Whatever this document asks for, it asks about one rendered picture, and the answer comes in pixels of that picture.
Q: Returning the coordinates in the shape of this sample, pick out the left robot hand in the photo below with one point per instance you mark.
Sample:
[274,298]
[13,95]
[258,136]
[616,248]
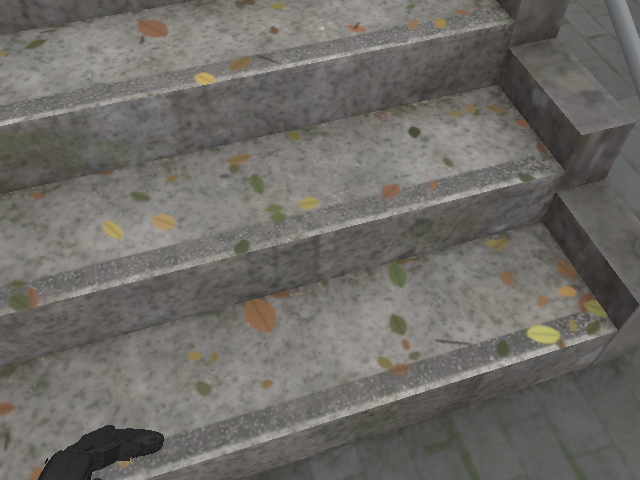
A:
[99,449]

